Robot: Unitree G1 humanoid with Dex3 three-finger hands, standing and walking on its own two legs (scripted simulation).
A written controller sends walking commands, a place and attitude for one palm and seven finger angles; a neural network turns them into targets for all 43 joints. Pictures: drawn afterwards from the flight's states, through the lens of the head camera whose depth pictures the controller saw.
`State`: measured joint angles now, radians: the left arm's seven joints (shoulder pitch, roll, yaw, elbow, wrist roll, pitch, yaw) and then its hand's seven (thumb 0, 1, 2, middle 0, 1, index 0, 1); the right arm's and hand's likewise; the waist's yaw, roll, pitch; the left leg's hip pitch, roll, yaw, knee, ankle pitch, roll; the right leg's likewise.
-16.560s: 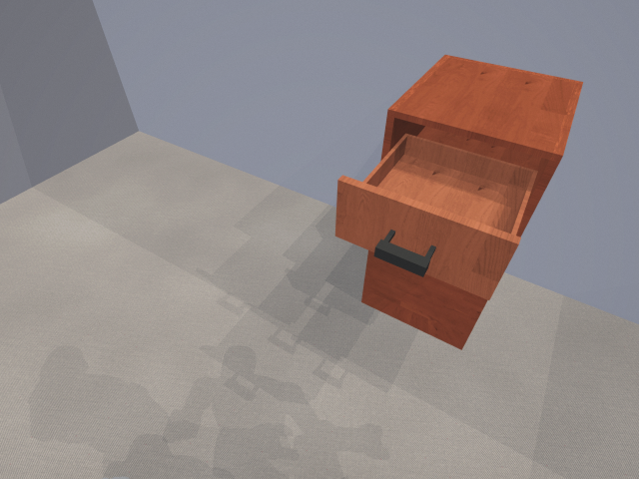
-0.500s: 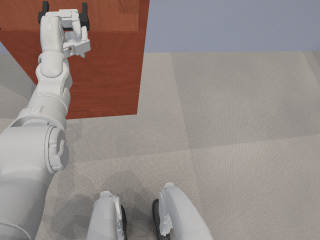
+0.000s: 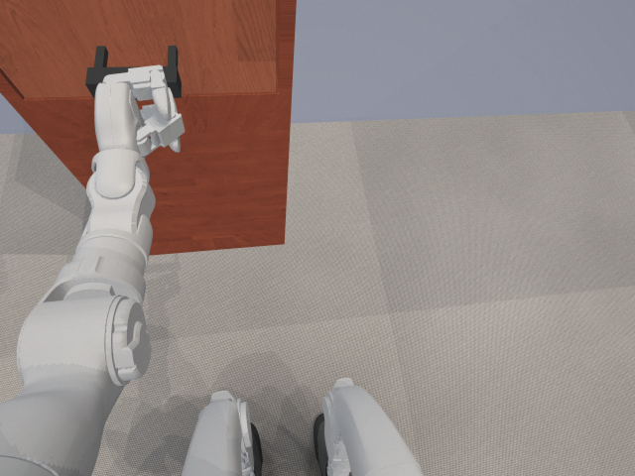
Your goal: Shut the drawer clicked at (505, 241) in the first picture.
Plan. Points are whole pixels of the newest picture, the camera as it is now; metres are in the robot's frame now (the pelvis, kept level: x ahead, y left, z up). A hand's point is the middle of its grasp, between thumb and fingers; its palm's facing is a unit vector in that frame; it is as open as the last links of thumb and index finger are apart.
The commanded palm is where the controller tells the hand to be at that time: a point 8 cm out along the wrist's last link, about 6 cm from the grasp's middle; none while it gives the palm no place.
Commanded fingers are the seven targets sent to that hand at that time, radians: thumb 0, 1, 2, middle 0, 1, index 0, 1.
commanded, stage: draw the hand back to the body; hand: left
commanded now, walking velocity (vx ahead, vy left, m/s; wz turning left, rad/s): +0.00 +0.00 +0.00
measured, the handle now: (136, 68) +0.62 +0.16 +0.05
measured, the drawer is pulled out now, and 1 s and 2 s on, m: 0.00 0.00 0.00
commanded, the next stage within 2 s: step back with the hand held close in 1.48 s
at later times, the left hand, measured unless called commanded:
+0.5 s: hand (87, 165) +0.42 +0.17 +0.13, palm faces +0.01 -1.00 -0.03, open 3.3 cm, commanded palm +0.39 +0.21 +0.14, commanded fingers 0.00 0.90 0.90 -1.40 -1.60 -1.40 -1.60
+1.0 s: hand out of the picture +0.29 +0.22 +0.22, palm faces +0.27 -0.92 -0.28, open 3.3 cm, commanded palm +0.24 +0.27 +0.24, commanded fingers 0.00 0.90 0.90 -1.40 -1.60 -1.40 -1.60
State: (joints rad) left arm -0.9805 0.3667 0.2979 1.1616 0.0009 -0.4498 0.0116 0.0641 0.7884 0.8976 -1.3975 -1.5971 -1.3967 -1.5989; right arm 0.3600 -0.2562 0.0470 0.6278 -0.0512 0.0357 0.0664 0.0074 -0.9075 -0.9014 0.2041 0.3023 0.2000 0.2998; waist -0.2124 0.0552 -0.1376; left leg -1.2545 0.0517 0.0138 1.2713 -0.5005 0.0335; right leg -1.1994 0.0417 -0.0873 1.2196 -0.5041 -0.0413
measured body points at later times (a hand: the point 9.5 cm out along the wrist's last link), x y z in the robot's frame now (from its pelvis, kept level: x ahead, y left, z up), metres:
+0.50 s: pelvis +0.05 +0.00 +0.07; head +0.12 +0.01 +0.51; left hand +0.42 +0.22 +0.14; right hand +0.16 -0.25 -0.04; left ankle +0.04 +0.10 -0.62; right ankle +0.03 -0.10 -0.62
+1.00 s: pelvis +0.05 +0.01 +0.12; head +0.04 +0.00 +0.57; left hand +0.27 +0.27 +0.24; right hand +0.26 -0.18 +0.04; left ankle +0.04 +0.10 -0.62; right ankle +0.03 -0.10 -0.62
